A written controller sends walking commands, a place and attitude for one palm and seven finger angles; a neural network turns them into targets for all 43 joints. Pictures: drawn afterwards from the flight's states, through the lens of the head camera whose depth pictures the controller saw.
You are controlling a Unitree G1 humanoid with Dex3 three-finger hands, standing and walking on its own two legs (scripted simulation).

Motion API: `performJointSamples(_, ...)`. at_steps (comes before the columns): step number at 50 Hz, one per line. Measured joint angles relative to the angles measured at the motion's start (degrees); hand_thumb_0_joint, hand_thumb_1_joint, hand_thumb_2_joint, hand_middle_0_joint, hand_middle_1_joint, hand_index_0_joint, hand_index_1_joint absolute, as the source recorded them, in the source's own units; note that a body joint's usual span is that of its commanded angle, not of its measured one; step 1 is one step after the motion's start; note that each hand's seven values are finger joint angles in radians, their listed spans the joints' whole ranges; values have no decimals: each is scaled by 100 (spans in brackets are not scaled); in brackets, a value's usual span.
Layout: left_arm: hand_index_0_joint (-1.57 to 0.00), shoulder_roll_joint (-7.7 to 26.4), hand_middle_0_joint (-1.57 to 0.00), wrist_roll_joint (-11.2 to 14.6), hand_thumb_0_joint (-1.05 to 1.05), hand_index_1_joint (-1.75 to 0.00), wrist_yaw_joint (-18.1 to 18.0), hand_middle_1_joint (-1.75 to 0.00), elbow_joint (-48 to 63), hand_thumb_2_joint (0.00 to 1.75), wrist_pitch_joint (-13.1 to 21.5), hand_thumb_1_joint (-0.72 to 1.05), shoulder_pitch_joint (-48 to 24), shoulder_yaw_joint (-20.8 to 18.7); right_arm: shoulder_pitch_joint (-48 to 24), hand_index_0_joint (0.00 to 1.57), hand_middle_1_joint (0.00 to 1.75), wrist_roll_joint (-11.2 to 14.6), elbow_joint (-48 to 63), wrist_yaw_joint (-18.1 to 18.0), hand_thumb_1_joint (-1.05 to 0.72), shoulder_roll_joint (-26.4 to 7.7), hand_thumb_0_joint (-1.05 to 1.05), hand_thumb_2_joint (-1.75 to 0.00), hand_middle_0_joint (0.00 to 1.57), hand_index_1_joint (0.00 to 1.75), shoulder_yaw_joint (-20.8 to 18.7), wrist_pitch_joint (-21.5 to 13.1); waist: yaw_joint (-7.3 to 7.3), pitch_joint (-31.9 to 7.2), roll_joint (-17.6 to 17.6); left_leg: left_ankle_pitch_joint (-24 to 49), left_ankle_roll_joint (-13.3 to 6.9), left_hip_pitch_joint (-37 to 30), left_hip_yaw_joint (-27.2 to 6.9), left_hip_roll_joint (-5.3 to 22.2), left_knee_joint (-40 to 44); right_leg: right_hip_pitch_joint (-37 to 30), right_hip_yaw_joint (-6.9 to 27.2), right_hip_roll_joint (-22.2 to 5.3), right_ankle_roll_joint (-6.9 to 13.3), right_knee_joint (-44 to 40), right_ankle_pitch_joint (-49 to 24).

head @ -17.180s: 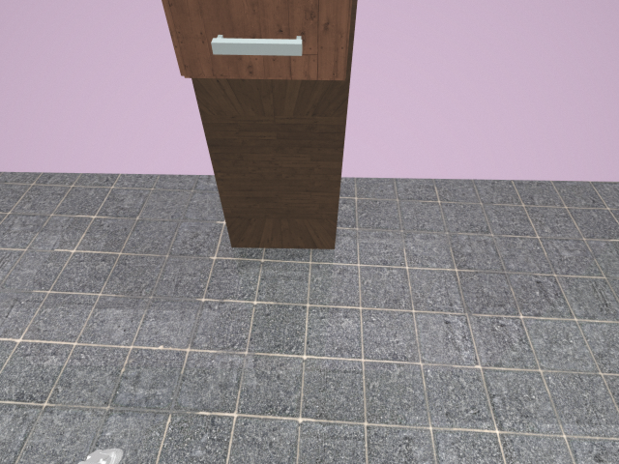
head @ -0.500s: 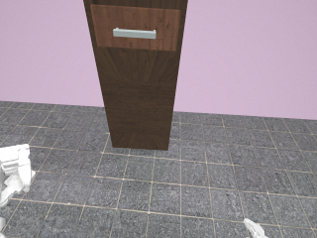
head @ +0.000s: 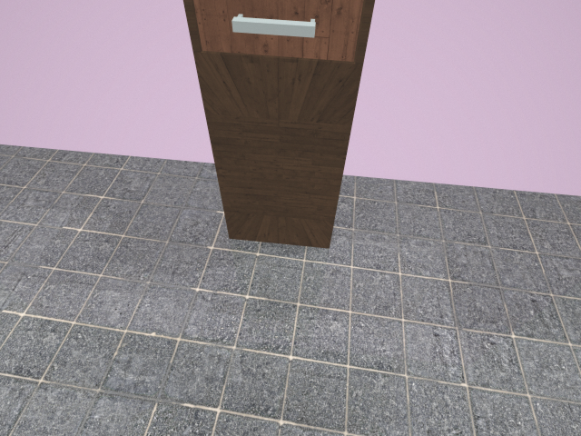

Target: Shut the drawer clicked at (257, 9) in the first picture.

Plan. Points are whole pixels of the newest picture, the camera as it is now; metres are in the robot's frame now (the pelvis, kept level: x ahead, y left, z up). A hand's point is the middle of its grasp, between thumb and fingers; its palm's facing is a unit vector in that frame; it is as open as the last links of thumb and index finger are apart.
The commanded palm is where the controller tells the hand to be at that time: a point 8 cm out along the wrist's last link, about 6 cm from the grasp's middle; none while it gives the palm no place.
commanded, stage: let the arm hang, fingers relaxed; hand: left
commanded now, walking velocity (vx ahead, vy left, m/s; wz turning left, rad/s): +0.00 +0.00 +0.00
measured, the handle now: (275, 23) +0.92 +0.10 +0.14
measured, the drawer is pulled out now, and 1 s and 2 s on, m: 0.00 0.00 0.00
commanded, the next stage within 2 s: look to check the result in 0.60 s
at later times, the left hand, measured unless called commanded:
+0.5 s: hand out of the picture +0.04 +0.18 -0.17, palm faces +0.01 -0.97 -0.22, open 7.3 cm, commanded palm none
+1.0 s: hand out of the picture +0.06 +0.20 -0.16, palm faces -0.01 -0.96 -0.28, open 7.4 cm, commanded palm none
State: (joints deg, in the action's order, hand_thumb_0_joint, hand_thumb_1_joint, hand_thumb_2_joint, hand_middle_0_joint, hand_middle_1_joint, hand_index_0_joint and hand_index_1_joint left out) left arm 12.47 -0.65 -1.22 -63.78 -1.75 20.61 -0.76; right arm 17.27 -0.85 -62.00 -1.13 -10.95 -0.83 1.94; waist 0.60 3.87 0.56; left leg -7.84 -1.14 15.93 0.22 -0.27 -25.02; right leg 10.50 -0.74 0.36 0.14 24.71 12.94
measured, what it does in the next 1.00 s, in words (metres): stands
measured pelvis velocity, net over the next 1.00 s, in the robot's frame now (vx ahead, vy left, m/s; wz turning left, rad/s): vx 0.03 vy -0.01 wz -0.02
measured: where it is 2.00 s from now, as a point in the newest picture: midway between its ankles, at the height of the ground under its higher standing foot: outside the picture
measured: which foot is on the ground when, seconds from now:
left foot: down 0.00-1.00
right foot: down 0.00-1.00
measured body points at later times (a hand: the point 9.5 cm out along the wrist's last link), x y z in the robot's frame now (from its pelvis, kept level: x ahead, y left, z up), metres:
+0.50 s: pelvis +0.01 +0.00 +0.00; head +0.01 -0.01 +0.45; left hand +0.04 +0.23 -0.15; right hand +0.02 -0.23 -0.16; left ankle +0.06 +0.10 -0.74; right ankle +0.01 -0.12 -0.74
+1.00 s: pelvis +0.03 -0.01 +0.01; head +0.05 -0.02 +0.45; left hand +0.06 +0.25 -0.14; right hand +0.05 -0.27 -0.15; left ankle +0.06 +0.10 -0.74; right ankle +0.01 -0.12 -0.74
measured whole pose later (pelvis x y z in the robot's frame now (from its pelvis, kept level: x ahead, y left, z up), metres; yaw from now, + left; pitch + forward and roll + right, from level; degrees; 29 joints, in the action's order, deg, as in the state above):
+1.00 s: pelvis +0.03 -0.01 +0.01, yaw -1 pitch -2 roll +0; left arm 13.1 -0.5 -1.3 -66.0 0.3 11.0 -1.3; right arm 10.6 -0.7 -65.0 -1.4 -13.6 -1.5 0.3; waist -0.5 3.8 1.5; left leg -8.7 -0.1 10.9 1.2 0.5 -21.1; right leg 6.1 0.3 1.0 0.9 21.1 13.4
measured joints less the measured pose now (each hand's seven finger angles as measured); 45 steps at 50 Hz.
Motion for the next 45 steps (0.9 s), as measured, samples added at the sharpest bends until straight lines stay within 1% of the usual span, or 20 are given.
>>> performJointSamples(4,-57,-47,-57,4,1,-71,-13,-72,-255,90,19,91,27,11,45,20,30,18,-184,-18,-91,1,1,-89,20,30,-26,-15,-12,11,44,36,-24,-91,33,-34,101,-57,29,-36,-18,-41,-10)
performJointSamples(9,-38,-124,-39,4,1,-50,-26,-51,-344,90,55,91,-133,14,-12,20,30,20,-276,-24,-91,56,1,-90,20,30,-31,-43,-38,-24,73,57,-38,-157,58,-61,162,-83,52,-66,-25,-27,5)
performJointSamples(15,-26,-211,-26,-7,1,-37,-37,-37,-254,90,110,91,-438,0,-160,20,30,6,-264,-15,-91,143,1,-89,20,30,-41,-77,-76,-119,81,54,-31,-200,77,-71,188,-91,71,-77,-26,11,37)
performJointSamples(22,-21,-264,-21,-14,1,-31,-31,-31,-112,90,163,91,-738,-8,-302,20,30,-2,-213,-8,-91,188,0,-89,20,30,-53,-127,-121,-179,69,22,-5,-231,89,-52,196,-108,85,-60,-16,18,68)
performJointSamples(29,-20,-255,-21,-8,1,-30,-21,-30,-72,90,194,91,-869,-24,-362,20,30,0,-236,-16,-91,107,0,-89,20,30,-69,-160,-145,-138,70,-24,23,-290,95,-17,215,-182,95,-26,5,-51,78)
performJointSamples(45,-20,-7,-20,9,1,-30,-9,-30,-199,90,196,91,-928,-56,-557,20,30,10,-310,-25,-91,-194,0,-89,20,30,-76,-160,-122,-2,88,-68,90,-450,84,56,348,-387,93,48,67,-300,54)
